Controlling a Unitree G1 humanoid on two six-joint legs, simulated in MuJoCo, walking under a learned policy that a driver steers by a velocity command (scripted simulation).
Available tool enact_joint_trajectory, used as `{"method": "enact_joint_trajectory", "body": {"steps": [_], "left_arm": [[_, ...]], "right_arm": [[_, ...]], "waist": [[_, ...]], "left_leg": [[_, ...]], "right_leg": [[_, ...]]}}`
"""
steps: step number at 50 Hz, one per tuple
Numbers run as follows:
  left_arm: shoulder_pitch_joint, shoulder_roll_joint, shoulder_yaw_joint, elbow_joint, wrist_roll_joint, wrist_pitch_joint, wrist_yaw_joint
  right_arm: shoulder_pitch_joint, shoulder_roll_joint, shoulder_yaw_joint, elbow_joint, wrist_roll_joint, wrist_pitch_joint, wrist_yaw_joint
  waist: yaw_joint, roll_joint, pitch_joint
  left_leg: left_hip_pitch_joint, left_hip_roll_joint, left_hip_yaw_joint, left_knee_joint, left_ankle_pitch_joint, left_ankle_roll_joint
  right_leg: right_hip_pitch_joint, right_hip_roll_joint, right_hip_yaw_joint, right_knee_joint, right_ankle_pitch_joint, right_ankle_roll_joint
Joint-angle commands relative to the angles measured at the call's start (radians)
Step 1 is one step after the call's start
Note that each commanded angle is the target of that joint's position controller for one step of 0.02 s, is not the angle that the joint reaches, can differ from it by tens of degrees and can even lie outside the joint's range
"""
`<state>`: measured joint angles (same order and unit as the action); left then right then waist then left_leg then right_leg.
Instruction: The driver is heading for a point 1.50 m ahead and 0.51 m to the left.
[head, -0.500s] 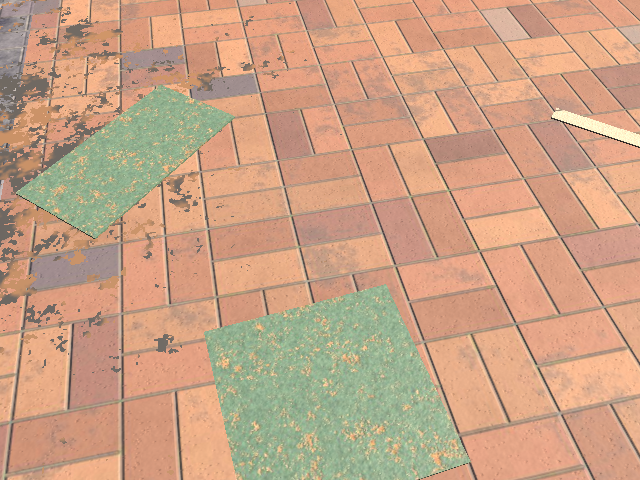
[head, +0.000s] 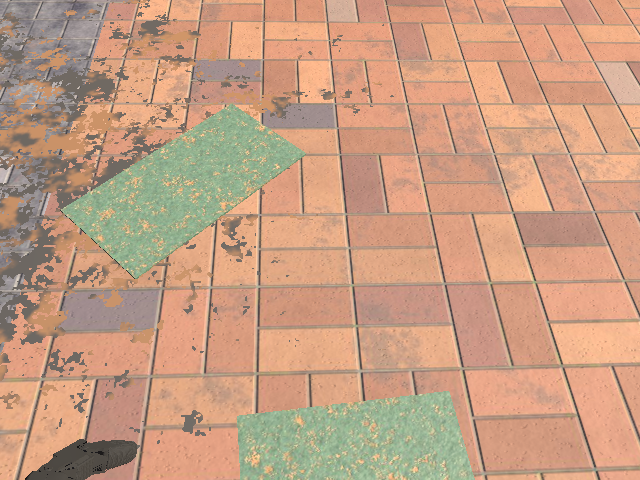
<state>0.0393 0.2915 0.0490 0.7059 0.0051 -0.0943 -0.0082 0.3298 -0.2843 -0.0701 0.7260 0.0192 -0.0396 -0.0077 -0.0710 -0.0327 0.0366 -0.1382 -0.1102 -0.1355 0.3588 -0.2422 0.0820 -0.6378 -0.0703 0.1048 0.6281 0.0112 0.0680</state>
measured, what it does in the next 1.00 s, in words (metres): walks ahead, turning left: right foot, then left foot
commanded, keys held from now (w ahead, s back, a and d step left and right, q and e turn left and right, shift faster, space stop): w+q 0.86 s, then w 0.14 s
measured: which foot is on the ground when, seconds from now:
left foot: down 0.00-0.14, up 0.16-0.64, down 0.66-1.00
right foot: up 0.00-0.10, down 0.12-0.66, up 0.68-1.00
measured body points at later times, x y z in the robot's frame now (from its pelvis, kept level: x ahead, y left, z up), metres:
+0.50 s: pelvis +0.27 -0.03 +0.00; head +0.30 -0.01 +0.45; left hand +0.20 +0.26 -0.13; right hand +0.54 -0.21 -0.08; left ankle +0.37 +0.17 -0.69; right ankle +0.22 -0.15 -0.75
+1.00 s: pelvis +0.52 +0.13 +0.00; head +0.54 +0.16 +0.45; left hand +0.56 +0.45 -0.09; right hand +0.73 -0.08 -0.10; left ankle +0.43 +0.17 -0.75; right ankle +0.78 +0.08 -0.69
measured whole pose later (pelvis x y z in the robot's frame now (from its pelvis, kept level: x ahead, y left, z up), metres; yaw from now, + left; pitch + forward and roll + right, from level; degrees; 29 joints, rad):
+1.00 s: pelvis +0.52 +0.13 +0.00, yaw +34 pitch +1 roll +0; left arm 0.05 0.30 0.04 0.72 0.01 -0.09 -0.02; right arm 0.34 -0.28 -0.06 0.70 0.01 -0.05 0.00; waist -0.07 -0.04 0.04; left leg -0.11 -0.11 -0.12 0.34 -0.24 0.09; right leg -0.65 -0.08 0.08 0.64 0.06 0.06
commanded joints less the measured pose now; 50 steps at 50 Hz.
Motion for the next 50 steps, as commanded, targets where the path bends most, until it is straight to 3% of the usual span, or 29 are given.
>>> {"method": "enact_joint_trajectory", "body": {"steps": [1, 4, 5, 6, 7, 8, 9, 10, 11, 12, 14, 16, 19, 23, 27, 28, 30, 31, 32, 33, 34, 35, 36, 37, 38, 39, 43, 47, 50], "left_arm": [[-0.094, 0.083, 0.019, -0.086, -0.013, -0.021, -0.011], [-0.054, 0.12, 0.036, -0.082, -0.015, -0.035, -0.017], [0.011, 0.129, 0.044, -0.064, -0.014, -0.04, -0.015], [0.108, 0.157, 0.059, -0.044, -0.003, -0.045, -0.008], [0.256, 0.211, 0.073, -0.031, 0.01, -0.046, 0.0], [0.332, 0.285, 0.091, 0.009, 0.014, -0.03, -0.006], [0.304, 0.187, 0.071, -0.007, -0.009, -0.026, -0.01], [0.26, 0.13, 0.055, -0.018, -0.01, -0.02, -0.005], [0.208, 0.112, 0.045, -0.022, 0.001, -0.014, -0.004], [0.18, 0.09, 0.038, -0.014, 0.005, -0.01, -0.002], [0.167, 0.072, 0.032, 0.0, 0.008, -0.015, 0.002], [0.178, 0.089, 0.039, 0.019, 0.0, -0.022, 0.003], [0.192, 0.126, 0.051, 0.042, 0.001, -0.022, 0.005], [0.202, 0.151, 0.054, 0.063, -0.004, -0.009, 0.01], [0.258, 0.185, 0.063, 0.095, -0.02, 0.011, 0.012], [0.26, 0.195, 0.066, 0.099, -0.026, 0.018, 0.012], [0.254, 0.227, 0.076, 0.099, -0.036, 0.03, 0.018], [0.249, 0.241, 0.08, 0.097, -0.04, 0.038, 0.022], [0.235, 0.232, 0.076, 0.092, -0.044, 0.043, 0.027], [0.252, 0.185, 0.056, 0.077, -0.018, 0.038, 0.03], [0.338, 0.04, 0.008, 0.013, 0.02, 0.013, 0.014], [0.235, 0.129, 0.02, 0.003, -0.014, -0.023, 0.0], [0.145, 0.17, 0.031, -0.028, -0.048, -0.041, -0.007], [0.135, 0.154, 0.024, -0.028, -0.037, -0.05, -0.003], [0.138, 0.154, 0.028, -0.016, -0.01, -0.05, 0.004], [0.16, 0.161, 0.033, -0.01, -0.001, -0.04, 0.004], [0.138, 0.113, 0.024, -0.019, 0.015, -0.004, 0.006], [-0.001, 0.06, -0.001, -0.042, 0.009, -0.007, -0.008], [-0.08, 0.072, -0.001, -0.065, -0.008, -0.016, -0.021]], "right_arm": [[0.025, -0.169, -0.048, -0.046, 0.009, -0.005, -0.01], [0.02, -0.163, -0.049, -0.046, 0.005, 0.002, -0.015], [0.004, -0.151, -0.046, -0.051, 0.004, 0.005, -0.014], [0.001, -0.114, -0.032, -0.06, -0.001, 0.004, -0.012], [0.017, -0.053, -0.009, -0.078, -0.017, 0.002, -0.009], [0.164, -0.008, 0.006, -0.105, 0.018, -0.008, -0.007], [0.137, -0.122, -0.013, -0.077, 0.027, -0.007, -0.013], [0.019, -0.175, -0.029, -0.092, 0.017, -0.001, -0.012], [-0.032, -0.166, -0.03, -0.101, 0.006, 0.005, -0.014], [-0.06, -0.152, -0.032, -0.113, -0.004, 0.005, -0.01], [-0.043, -0.112, -0.03, -0.115, 0.01, 0.012, 0.002], [-0.062, -0.08, -0.022, -0.13, 0.01, 0.021, 0.005], [-0.114, -0.065, -0.015, -0.154, 0.004, 0.022, 0.011], [-0.216, -0.047, -0.003, -0.173, 0.004, 0.009, 0.035], [-0.318, -0.043, 0.001, -0.215, 0.008, 0.007, 0.058], [-0.325, -0.051, -0.002, -0.224, 0.008, 0.007, 0.063], [-0.284, -0.087, -0.02, -0.227, 0.001, 0.013, 0.066], [-0.202, -0.118, -0.038, -0.211, -0.001, 0.018, 0.064], [-0.041, -0.164, -0.067, -0.168, 0.001, 0.022, 0.055], [0.126, -0.237, -0.098, -0.126, 0.007, 0.034, 0.034], [0.07, -0.344, -0.104, -0.141, 0.013, 0.022, 0.028], [0.106, -0.259, -0.079, -0.167, 0.007, 0.005, 0.035], [0.073, -0.207, -0.062, -0.15, -0.002, -0.01, 0.038], [0.017, -0.185, -0.054, -0.149, 0.001, -0.017, 0.038], [-0.05, -0.16, -0.045, -0.158, -0.003, -0.018, 0.036], [-0.089, -0.139, -0.036, -0.172, -0.015, -0.019, 0.032], [-0.083, -0.159, -0.039, -0.15, -0.011, -0.025, 0.01], [-0.029, -0.157, -0.035, -0.106, -0.007, -0.022, -0.005], [0.035, -0.167, -0.034, -0.063, -0.002, -0.024, -0.003]], "waist": [[-0.002, 0.121, -0.031], [0.032, 0.156, -0.038], [0.07, 0.165, -0.055], [0.118, 0.149, -0.124], [0.17, 0.028, -0.265], [0.101, -0.321, -0.368], [0.13, -0.194, -0.289], [0.157, -0.105, -0.165], [0.139, -0.04, -0.099], [0.123, -0.041, -0.049], [0.094, -0.089, -0.033], [0.092, -0.076, -0.02], [0.098, -0.042, -0.013], [0.134, -0.028, 0.011], [0.161, -0.023, 0.047], [0.153, -0.028, 0.048], [0.107, -0.06, 0.002], [0.053, -0.069, -0.051], [-0.039, -0.047, -0.132], [-0.106, 0.052, -0.224], [0.038, 0.317, -0.305], [-0.049, 0.203, -0.416], [-0.054, 0.155, -0.263], [-0.008, 0.078, -0.177], [0.035, 0.051, -0.125], [0.07, 0.068, -0.106], [0.091, 0.068, -0.066], [0.027, 0.097, -0.035], [-0.012, 0.106, -0.01]], "left_leg": [[-0.082, 0.218, -0.192, -0.064, 0.136, 0.129], [-0.009, 0.249, -0.28, 0.029, 0.136, 0.106], [-0.014, 0.232, -0.283, 0.078, 0.16, 0.09], [-0.049, 0.182, -0.247, 0.202, 0.193, 0.058], [-0.171, 0.113, -0.156, 0.485, 0.034, 0.019], [-0.529, -0.008, -0.039, 0.8, -0.371, -0.046], [-0.65, 0.081, -0.063, 0.922, -0.325, -0.058], [-0.671, 0.112, -0.039, 0.944, -0.231, -0.062], [-0.633, 0.146, -0.01, 0.924, -0.161, -0.067], [-0.613, 0.172, -0.011, 0.881, -0.114, -0.07], [-0.544, 0.207, 0.009, 0.828, -0.073, -0.07], [-0.563, 0.218, 0.027, 0.782, -0.046, -0.078], [-0.609, 0.23, 0.032, 0.667, 0.054, -0.094], [-0.556, 0.216, 0.092, 0.446, 0.244, -0.085], [-0.532, 0.194, 0.151, 0.311, 0.232, -0.052], [-0.518, 0.182, 0.166, 0.29, 0.193, -0.037], [-0.411, 0.122, 0.219, 0.272, 0.088, 0.005], [-0.298, 0.081, 0.243, 0.259, 0.051, 0.032], [-0.068, 0.042, 0.248, 0.196, 0.114, 0.07], [0.247, 0.134, 0.073, 0.183, 0.118, 0.124], [0.53, 0.391, -0.511, 0.084, -0.051, 0.307], [0.561, 0.44, -0.696, -0.047, -0.189, 0.334], [0.459, 0.411, -0.549, -0.067, -0.117, 0.282], [0.309, 0.366, -0.429, -0.067, -0.013, 0.247], [0.178, 0.327, -0.34, -0.074, 0.105, 0.223], [0.091, 0.299, -0.287, -0.094, 0.196, 0.215], [-0.075, 0.256, -0.183, -0.134, 0.342, 0.222], [-0.123, 0.194, -0.075, -0.132, 0.261, 0.152], [-0.083, 0.229, -0.11, -0.124, 0.179, 0.14]], "right_leg": [[0.159, 0.063, -0.032, -0.1, 0.063, -0.006], [0.211, 0.065, -0.018, -0.141, -0.054, -0.046], [0.295, 0.069, -0.035, -0.176, -0.065, -0.068], [0.46, 0.035, -0.02, -0.187, -0.072, -0.103], [0.716, -0.139, 0.15, -0.176, -0.139, -0.162], [1.002, -0.351, 0.634, -0.278, -0.375, -0.333], [0.951, -0.349, 0.695, -0.336, -0.625, -0.31], [0.83, -0.302, 0.527, -0.349, -0.584, -0.264], [0.71, -0.258, 0.394, -0.36, -0.439, -0.239], [0.625, -0.224, 0.303, -0.378, -0.329, -0.238], [0.546, -0.176, 0.166, -0.422, -0.22, -0.225], [0.532, -0.181, 0.089, -0.454, -0.14, -0.244], [0.562, -0.198, -0.001, -0.477, -0.024, -0.263], [0.581, -0.167, -0.152, -0.477, 0.059, -0.231], [0.665, -0.196, -0.219, -0.455, 0.116, -0.209], [0.692, -0.205, -0.234, -0.429, 0.188, -0.2], [0.732, -0.208, -0.274, -0.305, 0.52, -0.181], [0.73, -0.201, -0.294, -0.174, 0.667, -0.169], [0.649, -0.172, -0.322, 0.028, 0.674, -0.142], [0.399, -0.133, -0.32, 0.331, 0.358, -0.099], [-0.041, 0.077, -0.227, 0.673, -0.585, -0.046], [-0.143, 0.079, -0.013, 0.772, -0.604, -0.057], [-0.213, 0.035, -0.015, 0.745, -0.5, -0.074], [-0.169, -0.007, -0.018, 0.654, -0.411, -0.081], [-0.103, -0.033, -0.02, 0.569, -0.365, -0.072], [-0.035, -0.051, -0.013, 0.527, -0.331, -0.064], [0.022, -0.033, -0.047, 0.361, -0.237, -0.004], [0.099, 0.007, -0.071, 0.049, 0.068, 0.006], [0.128, 0.026, -0.066, -0.051, 0.142, -0.014]]}}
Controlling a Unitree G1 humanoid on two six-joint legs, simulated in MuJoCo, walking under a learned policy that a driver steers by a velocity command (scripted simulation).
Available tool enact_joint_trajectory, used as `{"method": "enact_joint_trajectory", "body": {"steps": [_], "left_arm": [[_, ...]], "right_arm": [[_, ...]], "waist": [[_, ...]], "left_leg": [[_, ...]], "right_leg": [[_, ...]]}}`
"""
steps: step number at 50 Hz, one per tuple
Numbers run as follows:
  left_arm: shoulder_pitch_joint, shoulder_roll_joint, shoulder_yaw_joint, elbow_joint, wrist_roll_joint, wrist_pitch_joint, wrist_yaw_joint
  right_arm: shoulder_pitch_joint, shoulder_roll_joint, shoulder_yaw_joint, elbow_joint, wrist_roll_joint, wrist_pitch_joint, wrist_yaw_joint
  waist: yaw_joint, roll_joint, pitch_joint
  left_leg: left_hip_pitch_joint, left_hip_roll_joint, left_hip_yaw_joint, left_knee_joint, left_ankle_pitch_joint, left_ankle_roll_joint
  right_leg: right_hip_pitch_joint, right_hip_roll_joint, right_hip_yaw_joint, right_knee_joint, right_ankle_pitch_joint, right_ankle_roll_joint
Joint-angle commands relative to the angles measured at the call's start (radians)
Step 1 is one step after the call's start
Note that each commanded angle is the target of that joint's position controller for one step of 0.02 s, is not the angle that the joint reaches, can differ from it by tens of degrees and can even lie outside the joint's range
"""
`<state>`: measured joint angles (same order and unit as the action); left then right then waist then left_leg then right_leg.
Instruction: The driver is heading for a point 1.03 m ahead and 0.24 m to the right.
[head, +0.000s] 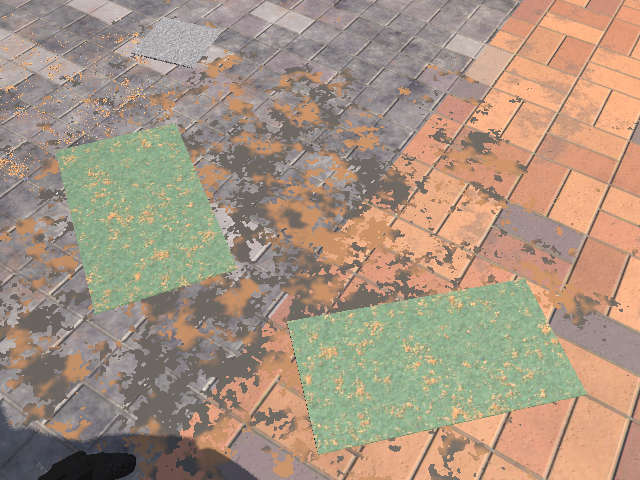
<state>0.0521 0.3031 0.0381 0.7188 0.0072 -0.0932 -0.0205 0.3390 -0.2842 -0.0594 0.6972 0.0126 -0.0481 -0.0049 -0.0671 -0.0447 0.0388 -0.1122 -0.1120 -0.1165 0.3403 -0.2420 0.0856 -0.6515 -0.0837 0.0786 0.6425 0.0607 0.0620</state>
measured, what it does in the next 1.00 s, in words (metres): walks ahead: right foot, then left foot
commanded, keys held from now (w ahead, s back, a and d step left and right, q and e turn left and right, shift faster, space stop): w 0.46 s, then w+e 0.54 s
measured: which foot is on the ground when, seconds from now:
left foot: down 0.00-0.16, up 0.18-0.64, down 0.66-1.00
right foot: up 0.00-0.12, down 0.14-0.66, up 0.68-1.00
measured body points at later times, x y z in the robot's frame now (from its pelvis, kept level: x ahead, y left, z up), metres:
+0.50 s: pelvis +0.28 -0.05 +0.00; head +0.31 -0.05 +0.45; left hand +0.28 +0.23 -0.12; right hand +0.50 -0.28 -0.09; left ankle +0.44 +0.13 -0.69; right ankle +0.23 -0.15 -0.74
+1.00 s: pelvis +0.55 +0.00 +0.00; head +0.57 +0.00 +0.45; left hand +0.77 +0.23 -0.10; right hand +0.53 -0.29 -0.12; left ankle +0.50 +0.12 -0.74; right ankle +0.67 -0.18 -0.69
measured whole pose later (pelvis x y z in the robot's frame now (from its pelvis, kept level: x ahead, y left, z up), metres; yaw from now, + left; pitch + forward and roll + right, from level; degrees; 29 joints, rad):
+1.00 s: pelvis +0.55 +0.00 +0.00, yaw -12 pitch +1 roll +2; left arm 0.16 0.31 0.07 0.72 -0.02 -0.02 -0.02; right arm 0.32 -0.28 -0.07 0.85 -0.01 -0.09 0.00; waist -0.07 -0.05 0.03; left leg -0.02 -0.02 0.18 0.24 -0.23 0.02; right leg -0.68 -0.11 0.04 0.83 -0.04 0.01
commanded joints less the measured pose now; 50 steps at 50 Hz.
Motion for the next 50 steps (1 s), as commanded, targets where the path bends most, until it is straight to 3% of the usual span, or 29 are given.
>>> {"method": "enact_joint_trajectory", "body": {"steps": [1, 5, 6, 7, 8, 9, 10, 11, 12, 13, 14, 17, 20, 23, 26, 28, 30, 31, 32, 33, 34, 35, 36, 37, 39, 41, 43, 46, 50], "left_arm": [[-0.109, 0.071, 0.012, -0.085, -0.012, -0.02, -0.012], [-0.076, 0.104, 0.027, -0.091, -0.01, -0.029, -0.02], [-0.009, 0.117, 0.037, -0.074, -0.007, -0.031, -0.017], [0.11, 0.15, 0.055, -0.044, 0.0, -0.035, -0.011], [0.272, 0.209, 0.069, -0.028, 0.012, -0.036, -0.007], [0.366, 0.261, 0.089, 0.018, 0.003, -0.023, -0.014], [0.378, 0.168, 0.065, 0.022, -0.029, -0.019, -0.019], [0.309, 0.125, 0.052, 0.011, -0.026, -0.015, -0.013], [0.247, 0.114, 0.043, -0.001, -0.01, -0.008, -0.009], [0.213, 0.097, 0.037, -0.001, -0.002, -0.005, -0.008], [0.198, 0.081, 0.029, -0.002, 0.007, -0.008, -0.006], [0.206, 0.088, 0.03, 0.015, -0.008, -0.015, -0.004], [0.228, 0.129, 0.042, 0.034, -0.014, -0.01, 0.004], [0.264, 0.143, 0.044, 0.055, -0.022, -0.001, 0.009], [0.338, 0.148, 0.045, 0.089, -0.032, 0.013, 0.012], [0.353, 0.156, 0.049, 0.099, -0.036, 0.026, 0.018], [0.347, 0.173, 0.057, 0.103, -0.036, 0.036, 0.025], [0.33, 0.178, 0.058, 0.101, -0.036, 0.04, 0.027], [0.327, 0.156, 0.049, 0.098, -0.031, 0.04, 0.027], [0.311, 0.094, 0.026, 0.067, -0.01, 0.036, 0.026], [0.459, -0.02, -0.008, 0.049, -0.014, 0.019, 0.023], [0.427, 0.07, 0.013, 0.063, -0.043, 0.012, 0.023], [0.326, 0.136, 0.035, 0.037, -0.057, 0.011, 0.024], [0.273, 0.131, 0.038, 0.024, -0.05, 0.015, 0.028], [0.27, 0.102, 0.044, 0.019, -0.036, 0.034, 0.025], [0.282, 0.061, 0.04, 0.019, -0.04, 0.057, 0.022], [0.249, 0.045, 0.039, -0.003, -0.033, 0.071, 0.022], [0.186, 0.034, 0.034, -0.028, -0.029, 0.071, 0.009], [0.05, 0.019, 0.023, -0.074, -0.028, 0.062, -0.018]], "right_arm": [[0.04, -0.165, -0.044, -0.023, 0.007, -0.014, -0.005], [0.056, -0.168, -0.047, 0.009, 0.003, 0.002, -0.008], [0.037, -0.165, -0.046, 0.007, 0.004, 0.006, -0.008], [0.029, -0.142, -0.035, 0.003, -0.001, 0.008, -0.007], [0.051, -0.102, -0.016, -0.018, -0.019, 0.007, -0.009], [0.192, -0.029, 0.005, -0.013, 0.006, -0.008, -0.006], [0.136, -0.115, -0.007, -0.004, 0.017, -0.016, -0.005], [0.006, -0.161, -0.021, -0.03, 0.024, -0.019, -0.004], [-0.065, -0.152, -0.018, -0.049, 0.012, -0.023, -0.005], [-0.095, -0.139, -0.019, -0.058, -0.002, -0.027, -0.003], [-0.08, -0.123, -0.02, -0.054, -0.005, -0.027, 0.0], [-0.057, -0.073, -0.009, -0.043, -0.005, -0.017, 0.002], [-0.151, -0.048, 0.005, -0.069, -0.012, -0.02, 0.004], [-0.248, -0.033, 0.013, -0.085, -0.007, -0.03, 0.015], [-0.344, -0.039, 0.011, -0.113, 0.0, -0.042, 0.027], [-0.374, -0.055, 0.006, -0.125, 0.003, -0.051, 0.037], [-0.342, -0.083, -0.006, -0.118, 0.002, -0.059, 0.04], [-0.278, -0.103, -0.017, -0.101, 0.001, -0.062, 0.037], [-0.155, -0.144, -0.039, -0.065, -0.006, -0.063, 0.028], [0.018, -0.21, -0.059, -0.042, -0.025, -0.062, 0.016], [0.082, -0.285, -0.075, -0.019, -0.026, -0.047, 0.016], [0.099, -0.198, -0.057, -0.015, -0.018, -0.04, 0.016], [0.038, -0.148, -0.04, -0.014, -0.012, -0.042, 0.014], [-0.033, -0.121, -0.029, -0.015, -0.014, -0.044, 0.013], [-0.117, -0.072, -0.016, -0.005, -0.025, -0.054, 0.017], [-0.149, -0.068, -0.021, 0.01, -0.024, -0.066, 0.017], [-0.151, -0.093, -0.031, 0.03, -0.025, -0.075, 0.013], [-0.138, -0.122, -0.041, 0.054, -0.027, -0.071, 0.004], [-0.096, -0.161, -0.051, 0.082, -0.016, -0.057, -0.004]], "waist": [[-0.021, 0.12, -0.003], [0.008, 0.156, 0.002], [0.05, 0.159, -0.028], [0.106, 0.139, -0.12], [0.158, 0.035, -0.282], [0.121, -0.266, -0.403], [0.159, -0.171, -0.341], [0.171, -0.079, -0.189], [0.149, -0.008, -0.11], [0.125, 0.003, -0.053], [0.096, -0.022, -0.049], [0.071, -0.049, -0.049], [0.092, -0.023, -0.026], [0.127, -0.022, -0.01], [0.157, -0.017, 0.014], [0.149, -0.025, 0.021], [0.114, -0.04, 0.006], [0.069, -0.042, -0.026], [0.009, -0.028, -0.109], [-0.067, 0.049, -0.263], [-0.012, 0.321, -0.415], [-0.047, 0.28, -0.406], [-0.049, 0.207, -0.245], [-0.021, 0.162, -0.162], [0.041, 0.178, -0.076], [0.07, 0.166, -0.047], [0.078, 0.132, -0.019], [0.065, 0.105, -0.003], [0.014, 0.08, 0.031]], "left_leg": [[-0.067, 0.248, -0.148, -0.083, 0.177, 0.135], [0.076, 0.31, -0.211, 0.007, 0.316, 0.11], [0.082, 0.287, -0.194, 0.076, 0.453, 0.093], [0.053, 0.232, -0.148, 0.226, 0.553, 0.065], [-0.117, 0.16, -0.094, 0.509, 0.366, 0.024], [-0.482, 0.003, -0.01, 0.853, -0.243, -0.06], [-0.621, 0.044, -0.081, 0.957, -0.325, -0.059], [-0.674, 0.093, -0.056, 0.969, -0.238, -0.055], [-0.652, 0.139, -0.01, 0.932, -0.162, -0.055], [-0.629, 0.169, 0.004, 0.866, -0.111, -0.059], [-0.572, 0.196, 0.006, 0.821, -0.075, -0.06], [-0.531, 0.213, 0.04, 0.711, -0.055, -0.081], [-0.551, 0.223, 0.061, 0.53, 0.083, -0.101], [-0.494, 0.2, 0.086, 0.342, 0.253, -0.103], [-0.449, 0.167, 0.09, 0.239, 0.308, -0.105], [-0.439, 0.155, 0.075, 0.185, 0.273, -0.093], [-0.368, 0.144, 0.071, 0.145, 0.214, -0.075], [-0.262, 0.131, 0.086, 0.114, 0.199, -0.057], [-0.068, 0.132, 0.094, 0.103, 0.197, -0.029], [0.217, 0.294, -0.056, 0.152, 0.202, 0.034], [0.552, 0.54, -0.457, 0.102, 0.069, 0.18], [0.501, 0.531, -0.585, -0.002, -0.146, 0.184], [0.375, 0.491, -0.436, -0.031, -0.173, 0.139], [0.247, 0.451, -0.321, -0.057, -0.089, 0.115], [0.06, 0.392, -0.161, -0.125, 0.051, 0.099], [-0.018, 0.378, -0.061, -0.176, 0.133, 0.103], [-0.039, 0.388, 0.008, -0.206, 0.204, 0.115], [-0.015, 0.374, 0.116, -0.219, 0.261, 0.107], [0.028, 0.371, 0.224, -0.217, 0.282, 0.082]], "right_leg": [[0.122, 0.039, -0.033, -0.091, 0.07, -0.021], [0.134, 0.054, -0.043, -0.147, -0.101, -0.084], [0.228, 0.077, -0.071, -0.181, -0.114, -0.108], [0.413, 0.061, -0.066, -0.177, -0.074, -0.145], [0.713, -0.102, 0.115, -0.126, -0.031, -0.224], [1.03, -0.298, 0.571, -0.238, -0.282, -0.386], [1.014, -0.301, 0.688, -0.337, -0.539, -0.365], [0.885, -0.267, 0.546, -0.358, -0.545, -0.318], [0.752, -0.226, 0.434, -0.374, -0.442, -0.296], [0.65, -0.191, 0.36, -0.398, -0.34, -0.295], [0.591, -0.159, 0.303, -0.418, -0.258, -0.285], [0.532, -0.133, 0.196, -0.464, -0.104, -0.301], [0.523, -0.123, 0.115, -0.498, -0.023, -0.3], [0.514, -0.089, 0.035, -0.502, -0.008, -0.268], [0.533, -0.105, 0.058, -0.475, -0.019, -0.262], [0.581, -0.131, 0.093, -0.436, -0.02, -0.25], [0.611, -0.151, 0.126, -0.384, 0.009, -0.23], [0.6, -0.136, 0.116, -0.316, 0.091, -0.213], [0.554, -0.083, 0.082, -0.172, 0.159, -0.185], [0.386, -0.018, 0.039, 0.108, -0.017, -0.144], [0.02, 0.121, -0.043, 0.455, -0.583, -0.078], [-0.088, 0.088, 0.05, 0.595, -0.646, -0.075], [-0.14, 0.046, 0.046, 0.628, -0.56, -0.08], [-0.118, 0.008, 0.023, 0.607, -0.478, -0.077], [-0.03, -0.041, 0.03, 0.537, -0.383, -0.068], [0.015, -0.052, 0.02, 0.508, -0.352, -0.059], [-0.015, -0.059, 0.024, 0.456, -0.295, -0.046], [-0.033, -0.057, 0.015, 0.303, -0.145, -0.042], [0.004, -0.036, -0.056, 0.101, -0.027, -0.064]]}}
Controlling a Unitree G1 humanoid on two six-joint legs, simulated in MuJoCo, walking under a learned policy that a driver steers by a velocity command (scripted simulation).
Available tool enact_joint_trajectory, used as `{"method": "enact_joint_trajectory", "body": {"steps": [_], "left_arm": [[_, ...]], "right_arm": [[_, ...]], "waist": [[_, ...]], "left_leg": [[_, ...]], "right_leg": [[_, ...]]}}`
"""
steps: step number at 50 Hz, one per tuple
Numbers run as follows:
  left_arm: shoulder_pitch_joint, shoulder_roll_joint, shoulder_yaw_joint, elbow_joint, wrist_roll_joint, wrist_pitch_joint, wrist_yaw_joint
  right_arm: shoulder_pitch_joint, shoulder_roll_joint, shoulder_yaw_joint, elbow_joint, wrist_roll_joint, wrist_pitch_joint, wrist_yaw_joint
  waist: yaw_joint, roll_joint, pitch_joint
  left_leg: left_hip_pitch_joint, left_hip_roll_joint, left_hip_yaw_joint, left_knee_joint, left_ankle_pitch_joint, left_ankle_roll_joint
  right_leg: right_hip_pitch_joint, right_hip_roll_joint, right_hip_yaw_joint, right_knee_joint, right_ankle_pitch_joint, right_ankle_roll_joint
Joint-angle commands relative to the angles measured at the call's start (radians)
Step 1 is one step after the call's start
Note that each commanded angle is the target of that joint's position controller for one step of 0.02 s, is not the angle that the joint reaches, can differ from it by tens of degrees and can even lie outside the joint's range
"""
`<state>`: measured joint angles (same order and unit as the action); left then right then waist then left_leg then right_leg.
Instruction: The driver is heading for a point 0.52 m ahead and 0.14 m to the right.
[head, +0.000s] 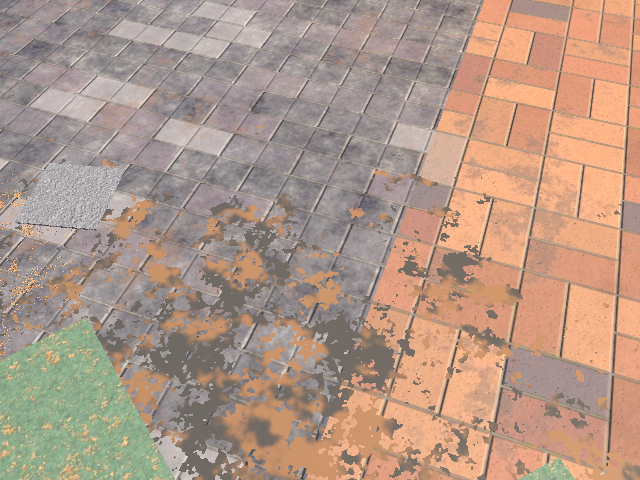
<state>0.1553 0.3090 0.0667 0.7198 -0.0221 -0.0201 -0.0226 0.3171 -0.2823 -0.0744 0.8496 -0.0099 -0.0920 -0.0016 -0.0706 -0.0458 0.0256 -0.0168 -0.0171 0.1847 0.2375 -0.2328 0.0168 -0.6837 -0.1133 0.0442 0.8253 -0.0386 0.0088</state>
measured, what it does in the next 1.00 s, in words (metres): walks ahead, turning right: right foot, then left foot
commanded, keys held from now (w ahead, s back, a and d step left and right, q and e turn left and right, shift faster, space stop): w+e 0.52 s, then no key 0.48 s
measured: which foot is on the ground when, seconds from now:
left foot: down 0.00-0.16, up 0.18-0.62, down 0.64-1.00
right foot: up 0.00-0.16, down 0.18-0.64, up 0.66-0.96, down 0.98-1.00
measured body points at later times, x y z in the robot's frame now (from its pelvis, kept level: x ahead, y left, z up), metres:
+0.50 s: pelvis +0.27 -0.07 +0.00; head +0.31 -0.10 +0.45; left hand +0.41 +0.19 -0.10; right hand +0.41 -0.38 -0.09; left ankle +0.50 +0.06 -0.69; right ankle +0.22 -0.14 -0.74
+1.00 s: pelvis +0.46 -0.08 -0.01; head +0.48 -0.10 +0.44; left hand +0.69 +0.10 -0.12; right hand +0.48 -0.36 -0.13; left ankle +0.55 +0.00 -0.74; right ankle +0.43 -0.23 -0.75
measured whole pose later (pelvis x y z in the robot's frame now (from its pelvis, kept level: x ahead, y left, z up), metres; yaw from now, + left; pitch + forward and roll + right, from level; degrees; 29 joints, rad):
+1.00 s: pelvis +0.46 -0.08 -0.01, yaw -25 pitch +0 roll +1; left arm 0.20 0.27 0.04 0.71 0.02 0.04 0.03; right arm 0.14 -0.23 -0.01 0.86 -0.01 -0.03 0.03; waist -0.01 -0.02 0.05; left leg -0.29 -0.04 0.03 0.48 -0.19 0.03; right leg -0.29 -0.04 0.08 0.52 -0.22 0.03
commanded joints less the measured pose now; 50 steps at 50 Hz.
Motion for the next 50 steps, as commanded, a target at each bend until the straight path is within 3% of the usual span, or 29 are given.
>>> {"method": "enact_joint_trajectory", "body": {"steps": [1, 4, 6, 8, 9, 10, 11, 12, 14, 15, 17, 21, 24, 27, 30, 31, 32, 33, 34, 35, 36, 37, 39, 42, 44, 46, 48, 49, 50], "left_arm": [[-0.082, 0.015, -0.007, -0.089, 0.001, -0.011, -0.02], [-0.135, 0.034, -0.001, -0.129, 0.002, -0.007, -0.033], [-0.1, 0.062, 0.014, -0.139, 0.006, -0.002, -0.036], [0.146, 0.14, 0.063, -0.08, 0.001, 0.005, -0.025], [0.308, 0.231, 0.099, -0.043, -0.004, 0.016, -0.003], [0.25, 0.333, 0.105, -0.061, -0.011, 0.004, -0.001], [0.274, 0.235, 0.078, -0.089, -0.005, -0.013, -0.009], [0.24, 0.185, 0.062, -0.079, 0.005, -0.029, -0.011], [0.12, 0.128, 0.044, -0.095, 0.007, -0.036, -0.006], [0.084, 0.109, 0.035, -0.113, 0.021, -0.037, -0.001], [0.074, 0.112, 0.036, -0.118, 0.019, -0.041, 0.008], [0.128, 0.15, 0.048, -0.095, 0.008, -0.04, 0.032], [0.172, 0.156, 0.052, -0.075, 0.002, -0.033, 0.039], [0.21, 0.148, 0.052, -0.05, -0.003, -0.025, 0.042], [0.213, 0.129, 0.05, -0.038, 0.007, -0.008, 0.054], [0.191, 0.113, 0.045, -0.045, 0.008, -0.004, 0.055], [0.185, 0.08, 0.033, -0.059, 0.014, -0.006, 0.054], [0.251, 0.033, 0.014, -0.076, 0.031, -0.01, 0.055], [0.419, 0.024, 0.004, -0.052, 0.011, -0.013, 0.049], [0.402, 0.117, 0.023, -0.026, 0.0, -0.005, 0.049], [0.279, 0.148, 0.032, -0.04, -0.004, 0.009, 0.053], [0.208, 0.139, 0.031, -0.05, 0.005, 0.024, 0.06], [0.183, 0.09, 0.023, -0.063, 0.017, 0.047, 0.063], [0.2, 0.023, 0.0, -0.048, 0.026, 0.046, 0.065], [0.186, 0.03, -0.001, -0.04, 0.024, 0.046, 0.063], [0.174, 0.04, 0.002, -0.03, 0.025, 0.054, 0.058], [0.13, 0.044, 0.001, -0.039, 0.044, 0.059, 0.055], [0.1, 0.071, 0.003, -0.06, 0.053, 0.059, 0.058], [0.06, 0.136, 0.015, -0.069, 0.046, 0.061, 0.063]], "right_arm": [[-0.059, -0.172, -0.039, -0.061, 0.011, -0.007, -0.008], [-0.03, -0.195, -0.049, -0.038, 0.029, 0.014, -0.007], [-0.041, -0.225, -0.057, -0.037, 0.039, 0.028, -0.011], [-0.061, -0.222, -0.054, -0.044, 0.045, 0.042, -0.016], [-0.037, -0.172, -0.033, -0.061, 0.015, 0.037, -0.018], [0.05, -0.032, 0.013, -0.12, -0.018, 0.008, -0.004], [-0.07, -0.125, 0.0, -0.125, 0.023, -0.027, 0.009], [-0.156, -0.164, -0.011, -0.153, 0.056, -0.045, 0.015], [-0.156, -0.15, -0.01, -0.137, 0.015, -0.053, 0.001], [-0.135, -0.155, -0.015, -0.131, 0.007, -0.043, 0.002], [-0.121, -0.134, -0.014, -0.131, -0.001, -0.021, 0.003], [-0.245, -0.082, 0.006, -0.167, -0.007, -0.007, 0.003], [-0.347, -0.068, 0.017, -0.193, 0.005, -0.014, 0.016], [-0.381, -0.097, 0.008, -0.21, 0.012, -0.024, 0.026], [-0.326, -0.125, -0.006, -0.196, -0.004, -0.038, 0.034], [-0.265, -0.129, -0.011, -0.178, -0.012, -0.043, 0.031], [-0.194, -0.156, -0.018, -0.169, -0.029, -0.05, 0.027], [-0.094, -0.22, -0.03, -0.165, -0.05, -0.05, 0.024], [-0.035, -0.227, -0.037, -0.13, -0.028, -0.026, 0.031], [-0.045, -0.168, -0.023, -0.14, 0.007, -0.012, 0.036], [-0.104, -0.122, -0.007, -0.151, 0.008, -0.001, 0.034], [-0.169, -0.082, 0.013, -0.155, -0.002, 0.007, 0.034], [-0.249, -0.055, 0.029, -0.143, -0.016, 0.014, 0.033], [-0.27, -0.09, 0.018, -0.116, -0.017, 0.02, 0.028], [-0.251, -0.109, 0.013, -0.095, -0.006, 0.027, 0.023], [-0.264, -0.111, 0.018, -0.085, 0.004, 0.041, 0.02], [-0.253, -0.076, 0.034, -0.069, 0.008, 0.048, 0.024], [-0.229, -0.052, 0.045, -0.058, -0.003, 0.047, 0.028], [-0.175, -0.06, 0.043, -0.05, -0.013, 0.046, 0.031]], "waist": [[0.008, 0.079, 0.054], [0.003, 0.087, 0.068], [0.043, 0.117, 0.022], [0.185, 0.104, -0.116], [0.239, -0.02, -0.209], [0.105, -0.258, -0.302], [0.193, -0.114, -0.375], [0.195, -0.071, -0.226], [0.109, 0.026, -0.104], [0.075, 0.002, -0.092], [0.054, 0.005, -0.081], [0.087, 0.002, -0.03], [0.13, -0.026, -0.012], [0.138, -0.04, -0.003], [0.115, -0.077, -0.037], [0.079, -0.077, -0.068], [0.044, -0.054, -0.142], [0.041, 0.115, -0.294], [0.076, 0.368, -0.435], [0.055, 0.236, -0.393], [0.035, 0.16, -0.261], [0.046, 0.107, -0.181], [0.102, 0.145, -0.103], [0.112, 0.192, -0.131], [0.1, 0.181, -0.177], [0.108, 0.163, -0.167], [0.11, 0.14, -0.117], [0.095, 0.098, -0.097], [0.036, -0.003, -0.06]], "left_leg": [[-0.037, 0.285, -0.064, -0.107, 0.275, 0.145], [0.067, 0.313, -0.033, -0.048, 0.362, 0.122], [0.105, 0.313, 0.0, 0.079, 0.671, 0.099], [0.02, 0.259, 0.054, 0.427, 0.845, 0.052], [-0.233, 0.212, 0.059, 0.746, 0.52, 0.001], [-0.667, -0.002, -0.07, 1.072, -0.355, -0.058], [-0.769, 0.01, -0.271, 1.154, -0.357, -0.038], [-0.837, 0.052, -0.265, 1.128, -0.256, -0.012], [-0.722, 0.123, -0.267, 0.955, -0.122, -0.009], [-0.65, 0.14, -0.276, 0.913, -0.087, -0.015], [-0.6, 0.133, -0.26, 0.837, -0.058, -0.043], [-0.584, 0.091, -0.24, 0.56, 0.163, -0.089], [-0.504, 0.043, -0.233, 0.369, 0.318, -0.09], [-0.482, 0.027, -0.257, 0.28, 0.328, -0.072], [-0.423, 0.013, -0.247, 0.234, 0.274, -0.024], [-0.336, 0.005, -0.223, 0.188, 0.32, 0.0], [-0.177, 0.065, -0.249, 0.187, 0.491, 0.038], [0.136, 0.266, -0.441, 0.283, 0.828, 0.138], [0.346, 0.457, -0.774, 0.249, 0.816, 0.313], [0.275, 0.434, -0.806, 0.194, 0.542, 0.292], [0.154, 0.383, -0.68, 0.168, 0.429, 0.248], [0.022, 0.331, -0.583, 0.14, 0.41, 0.221], [-0.189, 0.256, -0.457, 0.085, 0.411, 0.19], [-0.252, 0.209, -0.341, 0.082, 0.587, 0.201], [-0.219, 0.227, -0.34, 0.088, 0.564, 0.211], [-0.248, 0.219, -0.334, 0.085, 0.356, 0.192], [-0.321, 0.17, -0.326, 0.076, 0.039, 0.121], [-0.36, 0.139, -0.315, 0.092, -0.097, 0.067], [-0.37, 0.066, -0.259, 0.108, -0.181, 0.025]], "right_leg": [[0.031, -0.003, -0.031, -0.112, 0.065, -0.019], [0.019, 0.016, -0.067, -0.172, -0.027, -0.057], [0.116, 0.074, -0.123, -0.183, -0.132, -0.096], [0.464, 0.171, -0.166, -0.253, -0.111, -0.157], [0.771, 0.058, 0.043, -0.276, -0.093, -0.219], [1.056, -0.18, 0.632, -0.407, -0.295, -0.414], [1.076, -0.22, 0.77, -0.54, -0.408, -0.415], [0.975, -0.196, 0.631, -0.553, -0.332, -0.366], [0.706, -0.113, 0.419, -0.549, -0.108, -0.308], [0.621, -0.089, 0.369, -0.568, -0.025, -0.302], [0.539, -0.068, 0.317, -0.595, 0.081, -0.31], [0.452, -0.006, 0.214, -0.607, 0.089, -0.273], [0.419, 0.02, 0.207, -0.596, -0.016, -0.232], [0.484, -0.007, 0.261, -0.531, -0.022, -0.213], [0.585, -0.021, 0.297, -0.387, 0.162, -0.169], [0.592, 0.009, 0.284, -0.312, 0.242, -0.143], [0.556, 0.065, 0.253, -0.181, 0.242, -0.103], [0.365, 0.148, 0.199, 0.093, -0.089, -0.045], [0.143, 0.243, 0.142, 0.38, -0.678, 0.014], [0.084, 0.187, 0.188, 0.475, -0.64, 0.028], [0.046, 0.159, 0.157, 0.492, -0.574, 0.039], [0.066, 0.128, 0.13, 0.441, -0.529, 0.047], [0.202, 0.069, 0.1, 0.258, -0.469, 0.051], [0.366, 0.076, 0.025, 0.001, -0.402, 0.062], [0.434, 0.077, 0.015, -0.111, -0.288, 0.058], [0.513, 0.085, -0.002, -0.235, -0.174, 0.041], [0.596, 0.078, 0.012, -0.375, -0.072, 0.008], [0.624, 0.013, 0.086, -0.407, -0.019, -0.02], [0.569, -0.017, 0.117, -0.388, -0.08, -0.059]]}}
